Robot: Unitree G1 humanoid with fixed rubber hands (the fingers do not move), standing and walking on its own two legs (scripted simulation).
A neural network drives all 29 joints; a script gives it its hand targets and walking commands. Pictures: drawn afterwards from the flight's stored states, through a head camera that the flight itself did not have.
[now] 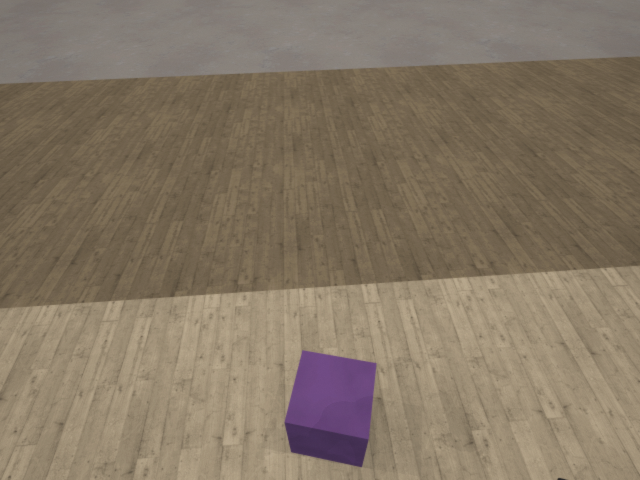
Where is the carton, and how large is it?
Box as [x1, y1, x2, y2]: [284, 350, 376, 466]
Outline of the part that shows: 302,350 284,422 291,451 361,466 368,439 376,363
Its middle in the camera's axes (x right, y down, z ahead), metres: +0.03 +0.47 +1.11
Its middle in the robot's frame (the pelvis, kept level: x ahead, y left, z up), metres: +0.47 -0.01 -0.66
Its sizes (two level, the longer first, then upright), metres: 0.210 0.200 0.250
